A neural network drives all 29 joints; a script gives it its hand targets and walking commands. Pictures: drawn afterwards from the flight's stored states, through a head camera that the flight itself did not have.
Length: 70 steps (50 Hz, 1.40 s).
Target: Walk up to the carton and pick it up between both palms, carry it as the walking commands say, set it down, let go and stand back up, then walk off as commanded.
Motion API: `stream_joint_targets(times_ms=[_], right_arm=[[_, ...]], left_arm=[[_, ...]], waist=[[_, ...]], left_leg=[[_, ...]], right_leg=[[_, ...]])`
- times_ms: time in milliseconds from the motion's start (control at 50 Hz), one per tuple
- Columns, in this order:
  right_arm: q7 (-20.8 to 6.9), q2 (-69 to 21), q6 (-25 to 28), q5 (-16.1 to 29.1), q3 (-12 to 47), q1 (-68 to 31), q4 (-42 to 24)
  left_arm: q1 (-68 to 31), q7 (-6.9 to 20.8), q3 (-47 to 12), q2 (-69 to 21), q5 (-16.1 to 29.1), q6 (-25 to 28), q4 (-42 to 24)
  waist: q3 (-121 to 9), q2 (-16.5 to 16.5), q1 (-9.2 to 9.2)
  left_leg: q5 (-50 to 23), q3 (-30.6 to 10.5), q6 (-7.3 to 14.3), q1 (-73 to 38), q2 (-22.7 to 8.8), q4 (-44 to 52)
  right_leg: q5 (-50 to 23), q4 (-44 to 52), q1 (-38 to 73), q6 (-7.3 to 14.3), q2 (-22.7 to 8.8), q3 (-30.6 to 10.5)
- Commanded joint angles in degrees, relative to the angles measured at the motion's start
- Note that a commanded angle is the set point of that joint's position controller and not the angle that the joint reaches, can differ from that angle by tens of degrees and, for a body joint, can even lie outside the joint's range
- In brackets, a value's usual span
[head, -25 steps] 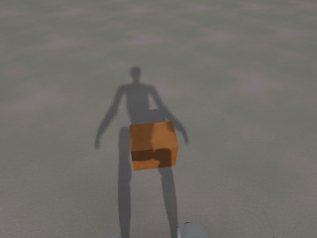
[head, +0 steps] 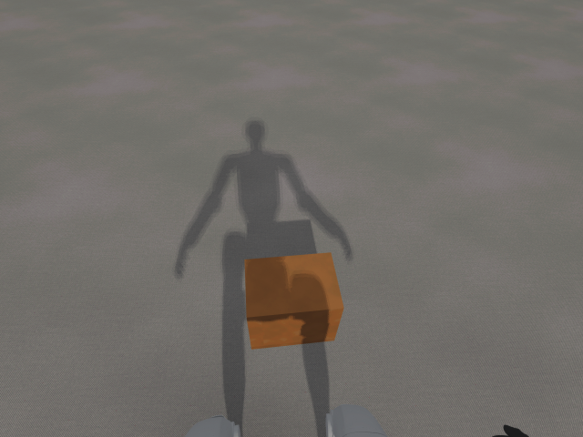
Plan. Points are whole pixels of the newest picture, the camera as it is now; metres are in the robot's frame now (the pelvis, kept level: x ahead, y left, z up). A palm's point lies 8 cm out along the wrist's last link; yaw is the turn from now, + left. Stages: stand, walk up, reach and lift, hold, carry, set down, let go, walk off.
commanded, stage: walk up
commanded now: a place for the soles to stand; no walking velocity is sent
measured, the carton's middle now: (290, 301) +0.62 -0.02 -0.59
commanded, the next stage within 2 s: none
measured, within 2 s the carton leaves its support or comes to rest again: neither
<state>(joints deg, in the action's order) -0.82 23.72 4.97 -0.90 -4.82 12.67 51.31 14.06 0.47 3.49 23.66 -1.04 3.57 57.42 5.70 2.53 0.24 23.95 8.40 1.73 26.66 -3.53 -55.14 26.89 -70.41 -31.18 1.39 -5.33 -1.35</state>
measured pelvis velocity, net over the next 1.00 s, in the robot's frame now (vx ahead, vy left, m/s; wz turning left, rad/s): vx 0.08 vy -0.01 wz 0.02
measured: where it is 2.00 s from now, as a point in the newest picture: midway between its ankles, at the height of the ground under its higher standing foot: outside the picture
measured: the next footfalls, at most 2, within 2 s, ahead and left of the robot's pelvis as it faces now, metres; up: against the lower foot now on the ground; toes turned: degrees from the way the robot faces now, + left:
right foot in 0.08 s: +0.14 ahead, -0.13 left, +0.00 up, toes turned -6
left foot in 1.52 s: +0.28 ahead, +0.06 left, +0.00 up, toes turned +5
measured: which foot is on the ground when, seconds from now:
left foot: down 0.00-1.00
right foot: up 0.00-0.06, down 0.08-1.00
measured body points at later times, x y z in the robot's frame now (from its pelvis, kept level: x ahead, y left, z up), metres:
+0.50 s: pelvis +0.06 -0.02 +0.03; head +0.08 -0.03 +0.48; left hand +0.18 +0.27 -0.09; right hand +0.14 -0.32 -0.11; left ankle +0.07 +0.13 -0.68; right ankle +0.10 -0.13 -0.68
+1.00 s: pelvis +0.08 -0.01 +0.06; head +0.08 -0.02 +0.51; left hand +0.16 +0.28 -0.07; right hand +0.17 -0.31 -0.07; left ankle +0.07 +0.13 -0.68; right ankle +0.10 -0.13 -0.68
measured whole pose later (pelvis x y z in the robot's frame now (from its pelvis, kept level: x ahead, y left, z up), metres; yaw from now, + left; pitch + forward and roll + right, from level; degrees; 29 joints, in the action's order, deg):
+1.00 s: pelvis +0.08 -0.01 +0.06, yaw +1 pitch -2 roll +0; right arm -0.1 19.1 1.8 -0.5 -0.3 3.5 67.9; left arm 2.3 0.8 1.0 17.9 -0.4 1.3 69.7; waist 2.1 -0.8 0.0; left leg 13.9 1.9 -2.4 9.1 -3.7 -25.1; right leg 11.7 -25.1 -11.3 0.2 -2.4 6.5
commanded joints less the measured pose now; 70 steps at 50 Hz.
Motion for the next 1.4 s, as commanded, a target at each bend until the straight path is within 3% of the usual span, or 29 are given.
stream_joint_targets(times_ms=[0, 40, 60, 80, 100, 120, 160, 200, 240, 280, 320, 380, 580, 1000, 1020, 1040, 1060, 1080, 1100, 1120, 1160, 1200, 1220, 1240, 1260, 1280, 1300, 1320, 1380], right_arm=[[1.2, 17.6, 0.8, -0.5, -3.9, -0.5, -2.8], [1.2, 16.0, 0.3, -0.3, -2.9, -4.5, -2.9], [1.3, 13.9, 0.0, 0.1, -1.8, -5.8, -2.8], [1.5, 10.4, -0.4, 0.2, -0.7, -3.6, -2.2], [1.9, 8.3, -0.8, 1.5, -0.3, -5.1, -3.0], [2.5, 11.3, -1.5, 2.0, -0.8, -6.5, -2.0], [2.3, 12.2, -1.3, 1.4, -1.1, -2.5, 1.6], [2.4, 12.4, -0.9, 0.8, -1.6, 1.1, 4.9], [2.0, 13.5, -0.8, 0.3, -1.7, -1.8, 5.1], [2.0, 14.2, -0.5, 0.4, -1.1, -3.4, 5.8], [2.4, 13.2, -0.1, 0.7, -0.1, -6.0, 6.7], [2.6, 11.1, -0.1, 1.2, 0.8, -5.7, 8.8], [1.9, 10.1, -1.1, 0.7, 1.8, -9.6, 12.1], [1.3, 8.7, -2.1, 0.4, 2.3, -12.5, 13.1], [1.6, 14.5, -1.1, 0.1, -0.8, -3.4, 11.9], [1.9, 16.5, -0.7, -0.3, -1.7, 0.6, 12.5], [2.3, 18.0, -0.4, -0.5, -2.7, 3.7, 12.3], [2.7, 19.8, -0.1, -0.6, -4.1, 4.0, 10.8], [3.1, 20.1, 0.5, -0.4, -4.5, 2.9, 9.0], [3.4, 19.5, 1.0, 0.0, -4.5, 0.5, 7.4], [3.2, 18.3, 1.1, -0.5, -4.2, -2.1, 4.9], [2.2, 17.5, 0.7, -1.1, -3.7, -4.6, 2.7], [1.8, 16.4, 0.2, -1.0, -3.2, -6.0, 1.7], [1.7, 12.9, 0.0, -1.3, -2.1, -5.3, 0.8], [1.8, 7.8, 0.3, -0.4, -0.5, -7.1, -1.6], [2.6, 9.5, 0.2, 0.4, -0.2, -7.8, -2.7], [2.8, 11.4, 0.5, 0.9, -0.6, -6.2, -1.3], [2.5, 12.6, 0.7, 1.3, -1.0, -2.2, 0.0], [1.3, 13.1, 0.7, 0.2, -2.0, 2.0, 2.0]], left_arm=[[2.9, -0.4, 3.4, 12.0, 0.2, 1.1, -2.5], [4.6, -0.9, 3.3, 10.7, 0.5, 1.1, -1.2], [6.4, -1.4, 3.7, 11.3, 0.2, 1.4, 0.3], [6.1, -1.8, 4.2, 13.2, -0.2, 1.8, 0.5], [2.5, -2.0, 4.7, 18.7, -0.3, 2.2, -1.8], [0.5, -2.0, 4.4, 19.2, 0.5, 2.1, -2.1], [-4.0, -2.4, 3.9, 17.7, 0.3, 1.7, -2.5], [-8.7, -2.3, 3.0, 15.0, 0.3, 0.8, -3.1], [-10.8, -1.9, 2.0, 12.4, 0.3, 0.2, -2.7], [-10.7, -1.7, 2.1, 11.9, 0.3, 0.1, -0.7], [-9.9, -1.6, 1.9, 11.6, 0.7, 0.6, 1.3], [-10.8, -1.7, 1.5, 12.0, 1.1, 0.8, 2.9], [-16.8, -1.1, 0.1, 9.4, 0.8, -0.4, 6.0], [-16.5, -0.3, -0.6, 7.7, 0.7, -1.1, 8.3], [-13.7, 1.3, 2.9, 12.1, -1.0, -1.9, 4.0], [-15.3, 2.0, 3.0, 11.3, -1.2, -2.5, 3.0], [-17.1, 2.6, 2.9, 9.1, -1.4, -2.9, 1.2], [-18.7, 3.2, 3.0, 8.0, -2.0, -3.3, -0.9], [-18.9, 3.5, 3.3, 8.8, -2.0, -3.2, -2.4], [-16.9, 3.8, 3.6, 9.8, -1.7, -2.9, -2.8], [-14.5, 4.6, 4.1, 10.2, -1.6, -2.4, -4.0], [-9.2, 4.9, 4.9, 9.4, -1.6, -2.3, -3.6], [-4.6, 4.6, 5.4, 8.9, -1.5, -2.2, -2.2], [1.5, 3.9, 6.7, 11.4, -1.8, -1.9, -0.5], [7.7, 3.0, 8.4, 18.3, -2.2, -1.3, -0.6], [5.9, 2.7, 7.9, 21.1, -1.1, -1.1, -2.4], [1.7, 2.5, 7.6, 19.4, -0.8, -1.3, -3.8], [-0.6, 2.0, 7.1, 17.0, -0.7, -1.2, -5.2], [-4.7, 1.2, 6.1, 15.8, -1.2, -0.9, -7.2]], waist=[[-3.5, -13.1, -0.33], [-5.3, -13.0, 1.93], [-6.3, -10.3, 3.68], [-6.7, -1.2, 3.60], [-7.7, 11.8, 3.11], [-7.3, 9.1, 2.66], [-9.5, 6.4, -0.03], [-9.5, 5.1, -2.60], [-6.8, -2.2, -1.97], [-8.2, -2.7, -0.60], [-10.4, -0.9, 0.77], [-12.7, -0.1, -0.39], [-9.9, -2.1, -0.80], [-8.9, -2.8, -0.53], [-11.1, 1.8, -1.92], [-8.7, -0.6, -3.44], [-4.9, -6.6, -5.12], [0.4, -12.0, -5.95], [2.6, -10.6, -5.03], [1.6, -9.3, -3.32], [-0.9, -9.6, -1.15], [-3.7, -11.7, 1.55], [-4.1, -9.7, 4.34], [-4.9, -2.6, 6.94], [-4.5, 18.0, 11.23], [-3.5, 14.6, 9.50], [-1.8, 7.4, 6.91], [-1.0, 4.7, 4.43], [0.6, 7.2, 1.39]], left_leg=[[-6.4, -23.0, 13.0, -0.3, -18.1, 28.9], [-18.2, -16.1, 10.6, 4.8, -15.8, 22.3], [-19.8, -12.7, 7.9, 8.8, -13.6, 15.6], [-16.9, -7.8, 4.2, 11.3, -9.1, 5.3], [-6.6, -4.4, -0.1, 13.8, -1.2, -6.3], [8.4, -7.8, -0.4, 10.7, -1.7, -5.2], [8.5, -8.4, 0.4, 6.4, -2.0, -0.7], [-1.7, -7.9, 1.1, -4.2, -1.1, 9.8], [-0.1, -14.6, 3.3, -5.6, -3.7, 16.7], [-4.0, -19.5, 5.2, -3.3, -7.5, 20.3], [-14.8, -15.6, 3.7, -0.9, -6.4, 17.9], [-20.5, -9.9, 1.3, -5.6, -3.6, 14.5], [-15.7, -10.5, 1.2, -9.8, -4.5, 25.3], [-18.4, -9.6, -0.9, -17.0, -5.0, 37.0], [-0.7, -10.9, 2.4, -20.4, -5.2, 33.8], [9.0, -16.7, 4.9, -22.5, -8.4, 35.9], [18.2, -25.6, 8.4, -25.0, -13.3, 41.2], [21.8, -35.1, 13.0, -25.1, -19.7, 46.4], [16.9, -37.2, 15.7, -24.3, -22.6, 46.2], [11.7, -34.6, 16.0, -24.1, -22.2, 44.1], [4.8, -26.4, 13.2, -21.4, -19.1, 40.4], [-2.3, -17.6, 10.2, -12.6, -14.4, 34.7], [-3.2, -13.1, 8.2, -5.0, -11.4, 29.1], [-3.3, -8.5, 5.6, 4.8, -7.2, 17.7], [0.3, -1.3, 1.6, 18.4, 4.3, -6.0], [10.4, -10.1, 1.3, 20.7, 5.8, -12.0], [9.2, -13.6, 1.3, 17.8, 1.2, -13.5], [6.8, -13.2, 0.9, 16.6, -1.2, -12.9], [4.6, -10.7, -0.3, 7.0, -4.0, -2.1]], right_leg=[[2.4, 7.5, -1.0, -0.3, -1.3, 2.4], [-4.1, 17.2, 9.9, 0.7, 0.6, 4.6], [-9.2, 23.4, 17.1, 1.4, 2.3, 4.3], [-11.7, 30.8, 19.3, 2.2, -0.9, -4.0], [-9.9, 41.7, 15.5, 9.1, -13.1, -27.0], [-14.8, 43.3, 13.9, 14.2, -15.4, -30.4], [-14.2, 38.7, 13.6, 13.0, -13.9, -23.4], [-10.1, 35.7, 4.8, 7.6, -10.2, -14.0], [-1.8, 32.1, -0.2, 3.5, -3.2, -5.5], [-6.9, 28.4, 6.1, 2.1, -0.9, -1.4], [-17.7, 31.0, 14.5, 2.8, -2.2, -2.1], [-25.5, 34.7, 16.1, 4.8, -6.0, -5.5], [-15.1, 42.5, 16.7, 2.1, -4.4, -1.4], [-19.8, 53.0, 23.9, -0.4, -3.7, 1.3], [0.9, 47.0, 20.6, 1.7, -0.5, 3.4], [7.4, 42.6, 11.8, 1.9, -0.6, 2.2], [6.5, 34.4, 1.7, 0.8, 1.2, 3.5], [2.6, 23.4, -7.5, -0.2, 0.7, 1.7], [0.9, 19.0, -11.0, -0.8, -1.6, -2.4], [-0.6, 17.5, -10.6, -1.2, -2.9, -4.0], [0.2, 23.1, -3.6, -1.0, -4.2, -3.1], [-0.4, 29.9, 11.0, -0.3, -1.2, 2.7], [-5.4, 35.9, 21.4, 0.0, 1.3, 5.7], [-4.9, 37.5, 33.5, 0.8, 3.2, 4.8], [14.6, 54.4, 37.4, 6.3, -9.5, -19.6], [10.5, 61.0, 31.8, 13.2, -18.3, -35.6], [6.8, 58.1, 26.8, 15.1, -18.8, -31.7], [4.2, 54.3, 25.5, 14.9, -17.3, -26.0], [2.5, 53.2, 15.0, 13.0, -15.7, -15.0]])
